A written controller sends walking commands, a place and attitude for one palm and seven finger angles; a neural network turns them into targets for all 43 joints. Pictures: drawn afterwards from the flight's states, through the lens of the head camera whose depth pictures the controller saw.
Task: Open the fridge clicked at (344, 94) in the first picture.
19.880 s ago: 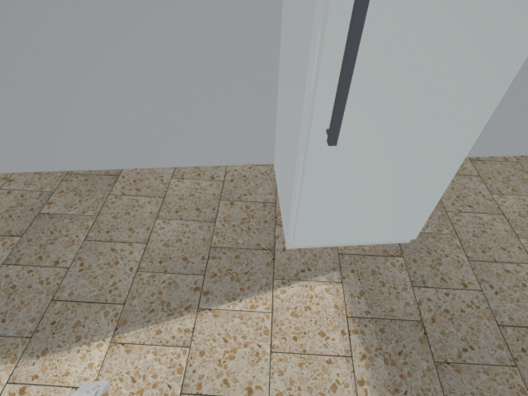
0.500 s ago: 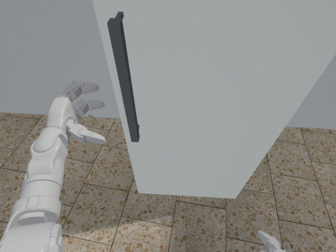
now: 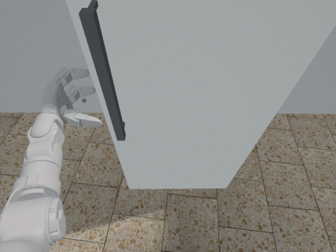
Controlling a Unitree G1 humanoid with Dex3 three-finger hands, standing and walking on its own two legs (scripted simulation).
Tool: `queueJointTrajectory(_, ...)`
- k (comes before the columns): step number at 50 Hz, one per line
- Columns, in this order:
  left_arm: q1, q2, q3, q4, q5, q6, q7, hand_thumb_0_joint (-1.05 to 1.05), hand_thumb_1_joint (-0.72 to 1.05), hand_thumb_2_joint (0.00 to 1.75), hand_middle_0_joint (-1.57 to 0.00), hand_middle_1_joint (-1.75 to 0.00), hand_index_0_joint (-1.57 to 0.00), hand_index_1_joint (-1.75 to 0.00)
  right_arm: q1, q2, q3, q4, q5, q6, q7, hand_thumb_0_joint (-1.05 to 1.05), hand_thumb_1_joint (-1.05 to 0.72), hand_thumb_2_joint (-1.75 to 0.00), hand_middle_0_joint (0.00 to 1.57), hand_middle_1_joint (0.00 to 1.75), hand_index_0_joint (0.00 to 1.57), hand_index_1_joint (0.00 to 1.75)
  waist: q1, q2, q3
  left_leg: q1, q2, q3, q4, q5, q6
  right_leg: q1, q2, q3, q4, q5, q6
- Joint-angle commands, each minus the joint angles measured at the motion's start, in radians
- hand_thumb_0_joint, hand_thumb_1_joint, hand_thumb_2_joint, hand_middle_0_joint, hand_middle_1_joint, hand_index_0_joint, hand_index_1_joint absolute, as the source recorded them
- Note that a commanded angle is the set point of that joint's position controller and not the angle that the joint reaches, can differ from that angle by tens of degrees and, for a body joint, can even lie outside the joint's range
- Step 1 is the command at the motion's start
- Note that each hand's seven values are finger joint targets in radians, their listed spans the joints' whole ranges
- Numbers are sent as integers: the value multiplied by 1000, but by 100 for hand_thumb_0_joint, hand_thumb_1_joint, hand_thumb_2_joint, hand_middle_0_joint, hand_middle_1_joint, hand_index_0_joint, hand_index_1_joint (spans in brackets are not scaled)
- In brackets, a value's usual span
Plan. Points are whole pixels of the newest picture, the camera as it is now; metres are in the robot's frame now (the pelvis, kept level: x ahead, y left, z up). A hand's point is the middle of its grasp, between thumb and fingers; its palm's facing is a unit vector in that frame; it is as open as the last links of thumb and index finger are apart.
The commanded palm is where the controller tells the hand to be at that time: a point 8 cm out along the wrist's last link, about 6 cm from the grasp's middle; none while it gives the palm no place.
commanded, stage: move the hooked fingers beside the handle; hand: left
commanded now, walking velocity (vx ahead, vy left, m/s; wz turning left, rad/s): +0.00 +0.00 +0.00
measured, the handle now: (111, 87) +0.49 +0.15 +0.12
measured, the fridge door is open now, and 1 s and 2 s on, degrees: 0 0 0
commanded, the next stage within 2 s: feel for the door with the fingertips in 0.66 s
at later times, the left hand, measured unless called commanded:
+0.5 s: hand (77, 109) +0.40 +0.20 +0.13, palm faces +0.01 -1.00 +0.02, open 14.0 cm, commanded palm +0.38 +0.26 +0.13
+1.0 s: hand (98, 104) +0.42 +0.16 +0.13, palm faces -0.03 -1.00 +0.01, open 14.0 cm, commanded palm +0.39 +0.21 +0.13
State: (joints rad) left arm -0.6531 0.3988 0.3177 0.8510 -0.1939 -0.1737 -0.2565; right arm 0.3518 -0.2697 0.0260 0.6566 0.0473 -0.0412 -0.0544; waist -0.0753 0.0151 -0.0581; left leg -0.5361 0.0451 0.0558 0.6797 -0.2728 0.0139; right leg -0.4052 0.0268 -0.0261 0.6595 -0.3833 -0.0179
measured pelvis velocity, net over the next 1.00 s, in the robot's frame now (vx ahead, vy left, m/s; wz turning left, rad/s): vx -0.01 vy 0.01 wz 0.01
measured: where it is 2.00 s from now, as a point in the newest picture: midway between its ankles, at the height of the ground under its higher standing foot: outside the picture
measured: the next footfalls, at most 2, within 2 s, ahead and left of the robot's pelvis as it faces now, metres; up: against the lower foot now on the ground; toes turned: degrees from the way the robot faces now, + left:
none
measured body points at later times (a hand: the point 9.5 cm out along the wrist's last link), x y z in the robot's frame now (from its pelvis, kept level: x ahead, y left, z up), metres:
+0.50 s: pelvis -0.01 +0.00 +0.00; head +0.02 +0.01 +0.45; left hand +0.40 +0.26 +0.13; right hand +0.12 -0.25 -0.10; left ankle +0.04 +0.11 -0.72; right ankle -0.03 -0.11 -0.72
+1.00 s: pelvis -0.01 +0.01 +0.00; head +0.02 +0.01 +0.45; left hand +0.42 +0.22 +0.13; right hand +0.06 -0.26 -0.12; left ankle +0.04 +0.11 -0.72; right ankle -0.03 -0.11 -0.72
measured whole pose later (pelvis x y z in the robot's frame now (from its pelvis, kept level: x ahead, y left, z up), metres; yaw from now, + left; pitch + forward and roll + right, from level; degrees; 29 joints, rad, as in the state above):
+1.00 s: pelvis -0.01 +0.01 +0.00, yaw +0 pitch +7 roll -1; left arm -0.66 0.31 0.22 0.83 -0.18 -0.20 -0.18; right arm 0.36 -0.26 0.02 0.67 0.05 -0.05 -0.04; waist -0.07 0.03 -0.07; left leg -0.56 0.04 0.05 0.71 -0.27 0.02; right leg -0.42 0.02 -0.03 0.69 -0.39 -0.01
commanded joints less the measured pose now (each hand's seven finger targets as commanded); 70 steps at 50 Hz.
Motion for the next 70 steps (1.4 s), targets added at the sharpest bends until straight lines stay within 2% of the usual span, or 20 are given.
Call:
queueJointTrajectory(1,-327,272,74,-283,-27,-93,-13,0,-50,30,-30,-120,-30,-120,13,-151,-62,-136,6,-35,-7,0,-90,-90,20,30,20,30,44,35,-407,342,-35,-53,-31,315,33,50,11,11,-70,455,3)
queueJointTrajectory(6,-269,246,58,-283,-53,-42,-52,0,-50,30,-30,-120,-30,-120,-3,-149,-62,-151,19,-23,-13,0,-90,-90,20,30,20,30,30,-3,-297,288,-39,-30,-41,269,43,39,10,15,-94,470,12)
queueJointTrajectory(8,-257,256,66,-312,-57,-32,-62,0,-50,30,-30,-120,-30,-120,-9,-150,-64,-153,21,-22,-15,0,-90,-90,20,30,20,30,34,21,-304,305,-37,-34,-45,267,40,26,10,18,-95,462,12)
queueJointTrajectory(13,-346,169,-20,-428,-64,-51,-50,0,-50,30,-30,-120,-30,-120,-29,-141,-63,-146,20,-38,-15,0,-90,-90,20,30,20,30,6,101,-311,393,-30,-61,-38,253,32,-57,18,4,-100,373,4)
queueJointTrajectory(16,-355,180,-8,-363,-70,-47,-33,0,-50,30,-30,-120,-30,-120,-23,-149,-59,-129,19,-40,-21,0,-90,-90,20,30,20,30,-6,-12,-263,343,-31,-70,-44,189,38,-61,18,0,-111,314,6)
queueJointTrajectory(23,-431,188,-16,-307,-25,-52,9,0,-50,30,-30,-120,-30,-120,-45,-142,-46,-130,13,-42,-18,0,-90,-90,20,30,20,30,13,95,-318,367,-33,-85,-49,161,22,-83,6,-1,-92,253,-2)
queueJointTrajectory(26,-404,225,25,-273,-28,-67,16,0,-50,30,-30,-120,-30,-120,-33,-147,-46,-127,8,-41,-15,0,-90,-90,20,30,20,30,21,45,-319,349,-30,-91,-46,168,22,-59,10,-5,-92,256,-5)
queueJointTrajectory(30,-439,145,-52,-231,-32,-59,1,0,-50,30,-30,-120,-30,-120,-45,-143,-42,-135,16,-41,-13,0,-90,-90,20,30,20,30,-1,31,-260,322,-27,-86,-58,111,23,-101,11,-6,-101,218,2)
queueJointTrajectory(31,-420,165,-28,-201,-34,-61,3,0,-50,30,-30,-120,-30,-120,-35,-146,-45,-132,15,-40,-15,0,-90,-90,20,30,20,30,5,-6,-250,298,-29,-88,-57,100,27,-85,11,-6,-105,207,0)
queueJointTrajectory(36,-470,160,-37,-204,-25,-75,12,0,-50,30,-30,-120,-30,-120,-22,-149,-48,-130,13,-39,-14,0,-90,-90,20,30,20,30,2,30,-268,305,-29,-92,-54,82,25,-110,11,-6,-97,172,-2)
queueJointTrajectory(40,-509,131,-55,-277,-18,-110,34,0,-50,30,-30,-120,-30,-120,-12,-144,-56,-120,8,-52,-7,0,-90,-90,20,30,20,30,1,87,-355,393,-20,-103,-47,135,17,-126,18,-11,-82,193,-5)
queueJointTrajectory(41,-492,142,-42,-273,-21,-115,40,0,-50,30,-30,-120,-30,-120,-1,-147,-58,-115,5,-53,-6,0,-90,-90,20,30,20,30,4,48,-367,381,-21,-105,-41,144,19,-104,20,-13,-80,204,-6)
queueJointTrajectory(44,-502,94,-80,-253,-12,-109,53,0,-50,30,-30,-120,-30,-120,-1,-143,-59,-102,7,-54,-3,0,-90,-90,20,30,20,30,-7,46,-328,364,-19,-100,-49,129,16,-128,22,-17,-81,200,-1)
queueJointTrajectory(47,-445,124,-46,-223,2,-91,80,0,-50,30,-30,-120,-30,-120,2,-145,-61,-102,5,-52,3,0,-90,-90,20,30,20,30,15,44,-311,337,-24,-92,-51,131,19,-110,21,-14,-81,211,-3)
queueJointTrajectory(50,-426,77,-76,-258,12,-82,102,0,-50,30,-30,-120,-30,-120,-4,-135,-61,-114,4,-51,11,0,-90,-90,20,30,20,30,15,65,-314,351,-23,-84,-51,150,16,-111,21,-16,-79,228,-3)
queueJointTrajectory(51,-419,67,-74,-262,8,-86,112,0,-50,30,-30,-120,-30,-120,6,-135,-63,-114,1,-52,13,0,-90,-90,20,30,20,30,16,11,-327,345,-24,-87,-47,172,20,-85,22,-21,-76,247,-3)
queueJointTrajectory(58,-423,125,-23,-290,27,-87,157,0,-50,30,-30,-120,-30,-120,-6,-133,-63,-119,-1,-41,13,0,-90,-90,20,30,20,30,19,-34,-298,294,-32,-56,-44,165,29,-39,18,4,-83,309,8)
queueJointTrajectory(63,-476,115,-48,-294,40,-98,149,0,-50,30,-30,-120,-30,-120,-11,-123,-58,-114,0,-35,8,0,-90,-90,20,30,20,30,4,28,-316,319,-38,-47,-32,187,30,-37,13,16,-84,352,10)
queueJointTrajectory(66,-492,104,-60,-231,21,-94,124,0,-50,30,-30,-120,-30,-120,-2,-126,-56,-105,2,-32,2,0,-90,-90,20,30,20,30,-10,-20,-295,294,-42,-46,-26,168,35,-29,12,20,-97,352,13)
queueJointTrajectory(70,-520,97,-71,-182,9,-85,87,0,-50,30,-30,-120,-30,-120,0,-129,-59,-99,7,-27,-1,0,-90,-90,20,30,20,30,-10,-6,-317,300,-46,-47,-21,185,35,-32,7,25,-93,389,14)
